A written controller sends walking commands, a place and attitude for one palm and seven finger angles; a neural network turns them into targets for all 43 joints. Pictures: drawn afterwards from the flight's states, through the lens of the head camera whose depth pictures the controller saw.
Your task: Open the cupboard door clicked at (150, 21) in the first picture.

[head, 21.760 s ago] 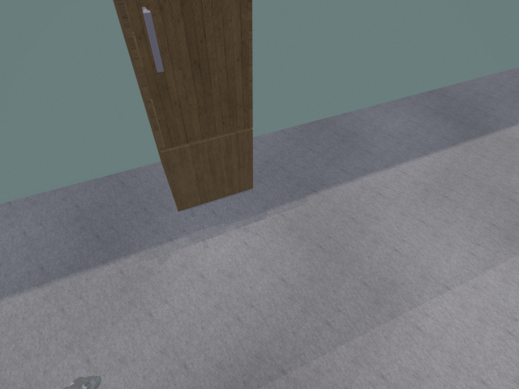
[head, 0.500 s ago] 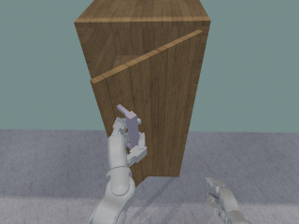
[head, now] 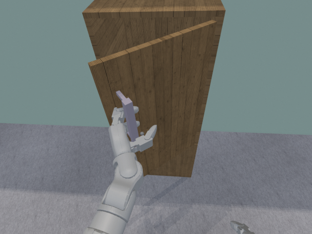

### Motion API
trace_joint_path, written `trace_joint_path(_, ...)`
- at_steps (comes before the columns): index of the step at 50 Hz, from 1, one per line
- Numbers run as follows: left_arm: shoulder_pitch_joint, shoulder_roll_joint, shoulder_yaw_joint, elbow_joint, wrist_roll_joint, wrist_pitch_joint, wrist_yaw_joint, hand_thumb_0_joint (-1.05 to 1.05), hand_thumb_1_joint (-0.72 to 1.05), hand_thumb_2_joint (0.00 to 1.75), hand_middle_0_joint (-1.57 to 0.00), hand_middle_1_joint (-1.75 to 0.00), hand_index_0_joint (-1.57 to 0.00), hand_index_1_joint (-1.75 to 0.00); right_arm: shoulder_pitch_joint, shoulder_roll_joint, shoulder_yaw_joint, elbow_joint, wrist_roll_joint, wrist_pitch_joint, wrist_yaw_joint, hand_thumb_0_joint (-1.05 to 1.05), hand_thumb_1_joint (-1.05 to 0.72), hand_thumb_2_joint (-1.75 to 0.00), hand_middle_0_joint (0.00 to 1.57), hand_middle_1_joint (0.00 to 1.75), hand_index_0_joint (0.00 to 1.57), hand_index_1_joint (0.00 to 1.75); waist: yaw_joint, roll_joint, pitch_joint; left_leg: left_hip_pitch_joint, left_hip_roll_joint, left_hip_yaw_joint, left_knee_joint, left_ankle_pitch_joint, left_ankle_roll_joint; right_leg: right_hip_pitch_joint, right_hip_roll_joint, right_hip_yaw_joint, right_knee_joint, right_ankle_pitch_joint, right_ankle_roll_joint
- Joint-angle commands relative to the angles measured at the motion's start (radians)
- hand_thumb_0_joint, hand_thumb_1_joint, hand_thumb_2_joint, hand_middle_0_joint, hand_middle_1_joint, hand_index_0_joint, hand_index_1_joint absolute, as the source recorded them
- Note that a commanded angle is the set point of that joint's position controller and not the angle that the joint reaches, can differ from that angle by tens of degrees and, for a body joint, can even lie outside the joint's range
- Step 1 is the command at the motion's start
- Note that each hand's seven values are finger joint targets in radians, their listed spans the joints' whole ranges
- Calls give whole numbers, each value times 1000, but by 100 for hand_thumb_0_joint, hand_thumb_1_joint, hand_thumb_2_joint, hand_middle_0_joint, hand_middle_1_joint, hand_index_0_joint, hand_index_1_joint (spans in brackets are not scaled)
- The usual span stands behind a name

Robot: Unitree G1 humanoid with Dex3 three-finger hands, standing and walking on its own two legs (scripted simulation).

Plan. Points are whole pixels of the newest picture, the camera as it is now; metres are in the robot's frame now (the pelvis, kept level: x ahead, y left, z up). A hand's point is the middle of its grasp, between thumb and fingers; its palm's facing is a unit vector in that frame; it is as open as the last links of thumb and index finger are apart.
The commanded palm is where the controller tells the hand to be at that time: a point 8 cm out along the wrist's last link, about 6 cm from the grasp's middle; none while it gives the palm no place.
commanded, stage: open thumb and fingers to let go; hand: left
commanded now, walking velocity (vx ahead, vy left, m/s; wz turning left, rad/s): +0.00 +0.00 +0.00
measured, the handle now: (128, 120) +0.39 +0.09 +0.10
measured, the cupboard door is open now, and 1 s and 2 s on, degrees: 39 38 38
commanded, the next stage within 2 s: slide the hand sideways off the handle in 0.48 s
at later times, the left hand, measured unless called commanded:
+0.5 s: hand (140, 134) +0.34 +0.06 +0.10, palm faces +0.31 -0.95 -0.02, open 15.4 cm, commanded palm +0.30 +0.10 +0.10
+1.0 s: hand (136, 144) +0.31 +0.06 +0.10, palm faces -0.09 -1.00 +0.00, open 16.5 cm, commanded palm +0.28 +0.11 +0.10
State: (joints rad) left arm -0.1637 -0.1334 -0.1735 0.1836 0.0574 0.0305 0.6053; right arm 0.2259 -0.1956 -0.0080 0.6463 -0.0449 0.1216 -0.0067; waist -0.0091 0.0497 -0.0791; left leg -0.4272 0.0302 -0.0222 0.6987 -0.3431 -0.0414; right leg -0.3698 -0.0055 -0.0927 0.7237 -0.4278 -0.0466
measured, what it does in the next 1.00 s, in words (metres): stands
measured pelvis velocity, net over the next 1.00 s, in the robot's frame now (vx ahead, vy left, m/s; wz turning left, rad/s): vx -0.02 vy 0.04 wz -0.03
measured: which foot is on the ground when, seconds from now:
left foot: down 0.00-1.00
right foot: down 0.00-1.00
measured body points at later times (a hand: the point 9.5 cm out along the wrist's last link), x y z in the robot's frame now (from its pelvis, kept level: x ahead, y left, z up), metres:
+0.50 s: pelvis -0.02 +0.03 +0.00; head -0.02 +0.01 +0.45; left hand +0.32 +0.10 +0.11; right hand +0.14 -0.19 -0.11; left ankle +0.01 +0.15 -0.72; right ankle -0.03 -0.08 -0.72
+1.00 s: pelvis -0.02 +0.04 +0.00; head -0.02 +0.02 +0.45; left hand +0.31 +0.12 +0.10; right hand +0.11 -0.19 -0.10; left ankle +0.01 +0.15 -0.72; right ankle -0.03 -0.08 -0.72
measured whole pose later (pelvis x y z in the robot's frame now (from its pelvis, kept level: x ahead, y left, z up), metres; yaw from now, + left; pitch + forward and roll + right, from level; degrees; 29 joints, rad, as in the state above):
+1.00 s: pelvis -0.02 +0.04 +0.00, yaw -2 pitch +3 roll +0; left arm -0.20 -0.01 -0.18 0.29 -0.05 -0.15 0.17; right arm 0.27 -0.21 0.02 0.59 0.01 -0.01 0.01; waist 0.00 0.04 -0.05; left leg -0.44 0.01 0.02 0.72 -0.32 0.01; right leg -0.39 -0.03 -0.05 0.72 -0.38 0.00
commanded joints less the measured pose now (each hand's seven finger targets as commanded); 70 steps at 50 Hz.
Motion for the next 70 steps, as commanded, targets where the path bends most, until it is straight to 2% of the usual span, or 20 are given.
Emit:
trace_joint_path(1, -303, -56, 0, -196, 14, -96, 5, 0, -36, 36, -31, -122, -31, -122, -143, -68, -25, -166, -5, -71, -13, 0, -90, -90, 20, 30, 20, 30, 6, -193, -215, 90, -51, 28, -28, 225, 55, 82, -30, 78, -159, 444, 48)
trace_joint_path(3, -303, -38, 16, -184, 12, -108, 6, 0, -50, 30, -30, -120, -30, -120, -144, -69, -25, -164, -6, -75, -14, 0, -90, -90, 20, 30, 20, 30, 11, -187, -216, 88, -52, 30, -36, 216, 56, 85, -33, 84, -168, 424, 48)
trace_joint_path(7, -337, -9, 47, -156, 15, -129, 16, 0, -50, 30, -28, -110, -28, -110, -141, -70, -27, -154, -7, -82, -16, 0, -90, -90, 20, 30, 20, 30, 13, -194, -194, 84, -52, 33, -38, 190, 57, 70, -30, 89, -193, 338, 43)
trace_joint_path(13, -432, -57, 1, -81, 35, -145, 33, 0, -50, 30, -23, -80, -23, -80, -151, -72, -28, -139, -7, -90, -12, 0, -90, -90, 20, 30, 20, 30, -16, -138, -154, 101, -47, 31, -41, 138, 59, -23, -13, 67, -196, 175, 26)
trace_joint_path(17, -510, -66, -6, -32, 44, -149, 39, 0, -50, 30, -20, -60, -20, -60, -142, -74, -28, -127, -8, -90, -12, 0, -90, -90, 20, 30, 20, 30, -24, -139, -181, 105, -41, 22, -42, 140, 57, -41, 2, 47, -163, 175, 19)
trace_joint_path(21, -488, -98, -23, -43, 45, -144, 49, 0, -50, 30, -17, -40, -17, -40, -137, -68, -31, -140, -12, -83, -1, 0, -90, -90, 20, 30, 20, 30, -10, -110, -250, 117, -35, 23, -28, 218, 52, -21, 12, 26, -107, 271, 10)
trace_joint_path(29, -537, -115, -18, -30, 27, -113, 77, 0, -50, 30, -15, -30, -15, -30, -169, -63, -16, -142, -8, -67, 4, 0, -90, -90, 20, 30, 20, 30, -10, -119, -199, 86, -31, 10, -39, 164, 45, -44, 17, 15, -105, 199, 6)
trace_joint_path(30, -471, -42, -240, -37, 132, -159, -141, 0, -50, 30, -15, -30, -15, -30, -73, -92, -22, -124, -6, -49, 6, 0, -90, -90, 20, 30, 20, 30, -91, -200, -166, 126, -27, 8, -50, 202, 62, -73, 14, 48, -95, 284, 9)
trace_joint_path(31, -507, 23, -169, -84, 90, -214, -255, 0, -50, 30, -15, -30, -15, -30, -69, -90, -29, -162, 8, -52, -6, 0, -90, -90, 20, 30, 20, 30, -63, -172, -224, 139, -32, 15, -39, 225, 71, -44, 10, 49, -95, 336, 8)
trace_joint_path(33, -577, 54, -192, -155, 40, -286, -420, 0, -50, 30, -15, -30, -15, -30, -68, -89, -21, -181, 25, -69, -21, 0, -90, -90, 20, 30, 20, 30, -70, -55, -291, 213, -34, 12, -32, 231, 72, -42, 6, 56, -83, 348, 5)
trace_joint_path(35, -544, 14, -198, -103, -57, -297, -534, 0, -50, 30, -15, -30, -15, -30, -76, -87, -5, -199, 51, -98, -29, 0, -90, -90, 20, 30, 20, 30, -69, -28, -241, 215, -34, -7, -48, 175, 68, -68, 16, 37, -94, 283, 5)
trace_joint_path(36, -537, 0, -178, -89, -110, -288, -552, 0, -50, 30, -15, -30, -15, -30, -84, -88, -1, -203, 61, -113, -33, 0, -90, -90, 20, 30, 20, 30, -68, -61, -223, 212, -30, -17, -60, 139, 65, -73, 24, 27, -108, 243, 8)
trace_joint_path(39, -499, -29, -132, -57, -182, -251, -525, 0, -50, 30, -15, -30, -15, -30, -87, -98, 4, -200, 72, -155, -26, 0, -90, -90, 20, 30, 20, 30, -52, -93, -161, 179, -25, -35, -98, 59, 53, -90, 32, 5, -119, 164, 15)
trace_joint_path(42, -418, -3, -105, -66, -156, -241, -482, 0, -50, 30, -15, -30, -15, -30, -72, -105, -2, -205, 65, -177, -6, 0, -90, -90, 20, 30, 20, 30, -29, -144, -168, 163, -25, -30, -101, 92, 55, -65, 32, 2, -117, 181, 17)
trace_joint_path(48, -325, 91, -57, -164, -87, -263, -465, 0, -50, 30, -15, -30, -15, -30, -70, -106, -8, -230, 54, -186, 11, 0, -90, -90, 20, 30, 20, 30, -2, -112, -193, 151, -28, 2, -94, 129, 61, -24, 24, 26, -117, 210, 15)
trace_joint_path(54, -204, 164, 22, -227, -111, -228, -495, 0, -50, 30, -15, -30, -15, -30, -96, -101, 4, -251, 56, -174, -1, 0, -90, -90, 20, 30, 20, 30, 18, -99, -152, 134, -34, 29, -102, 129, 62, 18, 23, 39, -143, 239, 19)
trace_joint_path(60, -33, 218, 87, -373, -145, -215, -523, 0, -50, 30, -15, -30, -15, -30, -108, -95, 6, -272, 55, -173, -9, 0, -90, -90, 20, 30, 20, 30, 36, -105, -188, 165, -38, 43, -94, 229, 62, 87, 21, 47, -139, 385, 24)
trace_joint_path(63, 53, 195, 49, -436, -149, -220, -550, 0, -50, 30, -15, -30, -15, -30, -108, -93, 5, -283, 57, -181, -6, 0, -90, -90, 20, 30, 20, 30, 18, -112, -158, 168, -35, 42, -82, 251, 64, 71, 21, 43, -132, 427, 31)
trace_joint_path(66, 75, 239, 72, -482, -149, -217, -576, 0, -50, 30, -15, -30, -15, -30, -100, -101, 4, -281, 56, -184, -12, 0, -90, -90, 20, 30, 20, 30, 3, -98, -145, 165, -39, 37, -70, 245, 65, 50, 20, 47, -128, 432, 34)
trace_joint_path(70, 141, 273, 111, -515, -166, -210, -613, 0, -50, 30, -15, -30, -15, -30, -100, -102, 5, -282, 56, -192, -21, 0, -90, -90, 20, 30, 20, 30, 8, -86, -156, 165, -44, 33, -58, 269, 64, 62, 17, 47, -114, 468, 34)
